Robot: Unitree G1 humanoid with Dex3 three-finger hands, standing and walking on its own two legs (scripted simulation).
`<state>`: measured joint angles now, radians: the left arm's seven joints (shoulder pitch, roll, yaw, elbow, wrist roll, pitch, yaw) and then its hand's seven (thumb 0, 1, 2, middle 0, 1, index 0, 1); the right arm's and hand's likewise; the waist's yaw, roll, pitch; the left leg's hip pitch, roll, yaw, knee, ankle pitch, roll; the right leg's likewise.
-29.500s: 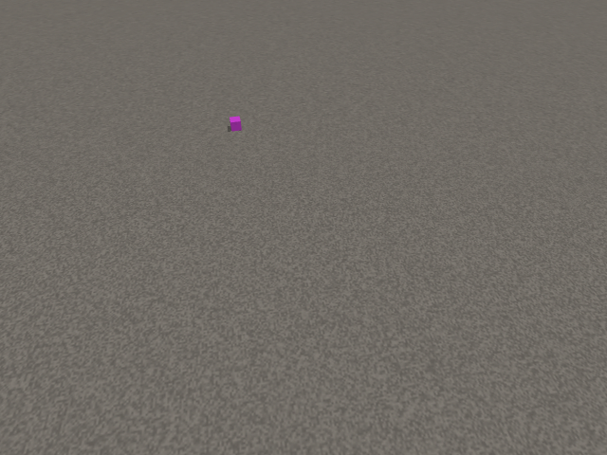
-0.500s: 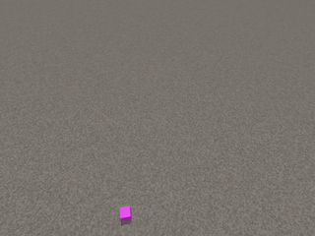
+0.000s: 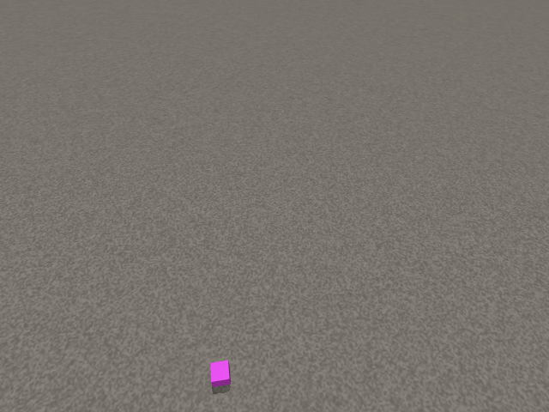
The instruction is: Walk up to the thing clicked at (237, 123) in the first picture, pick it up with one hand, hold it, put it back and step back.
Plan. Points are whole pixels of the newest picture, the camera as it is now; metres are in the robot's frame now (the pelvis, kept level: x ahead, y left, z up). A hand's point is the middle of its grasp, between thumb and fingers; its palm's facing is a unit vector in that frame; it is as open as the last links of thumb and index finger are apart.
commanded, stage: stand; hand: left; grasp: from above
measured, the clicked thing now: (220, 373) +0.41 +0.17 -0.75
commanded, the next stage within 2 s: rise first in 1.10 s
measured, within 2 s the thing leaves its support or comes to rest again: neither
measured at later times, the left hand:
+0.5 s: hand out of the picture +0.08 +0.25 -0.16, palm faces -0.02 -0.94 -0.34, open 7.4 cm
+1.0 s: hand out of the picture +0.09 +0.25 -0.16, palm faces -0.03 -0.94 -0.34, open 7.4 cm
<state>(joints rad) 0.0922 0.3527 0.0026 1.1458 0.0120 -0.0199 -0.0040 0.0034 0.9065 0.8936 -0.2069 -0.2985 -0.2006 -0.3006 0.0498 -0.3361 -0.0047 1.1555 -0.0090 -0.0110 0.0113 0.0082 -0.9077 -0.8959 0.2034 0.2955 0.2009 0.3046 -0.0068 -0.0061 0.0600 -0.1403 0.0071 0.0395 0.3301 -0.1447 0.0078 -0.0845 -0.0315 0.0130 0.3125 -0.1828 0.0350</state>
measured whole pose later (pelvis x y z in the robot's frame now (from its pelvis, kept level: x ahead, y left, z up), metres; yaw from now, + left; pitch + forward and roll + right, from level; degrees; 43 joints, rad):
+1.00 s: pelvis +0.01 +0.00 +0.00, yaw +1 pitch -2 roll +0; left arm 0.11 0.35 0.00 1.13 0.02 -0.01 0.00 0.00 0.91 0.89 -0.21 -0.30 -0.20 -0.30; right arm 0.08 -0.35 0.00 1.15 -0.01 -0.01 0.01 0.01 -0.91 -0.90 0.20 0.30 0.20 0.30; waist -0.01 0.00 0.05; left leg -0.14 0.00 0.02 0.33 -0.16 0.01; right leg -0.07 -0.04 0.00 0.30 -0.20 0.03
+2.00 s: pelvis +0.00 -0.01 -0.11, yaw +1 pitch +19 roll -2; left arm 0.24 0.32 0.14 0.50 0.29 0.15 0.02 0.00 -0.41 0.94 -0.03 -1.05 -0.03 -1.04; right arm 0.18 -0.24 -0.03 0.56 0.00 -0.13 -0.02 0.01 -0.80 -0.87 0.20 0.30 0.20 0.30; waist -0.02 0.01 -0.11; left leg -1.00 0.04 -0.02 1.19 -0.52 -0.01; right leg -0.92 0.00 -0.03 1.17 -0.57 0.01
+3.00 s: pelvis -0.09 -0.02 -0.39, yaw -5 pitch +33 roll -5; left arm -0.64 0.53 0.07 1.18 1.10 -0.13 0.39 0.00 -0.48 0.97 -0.09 -1.01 -0.09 -1.00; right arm 0.13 -0.26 -0.04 0.79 -0.08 -0.07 0.06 0.01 -0.88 -0.89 0.20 0.29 0.20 0.30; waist -0.10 0.00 -0.13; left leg -2.14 0.06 -0.10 2.17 -0.61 -0.02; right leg -2.05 0.04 -0.06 2.16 -0.69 0.01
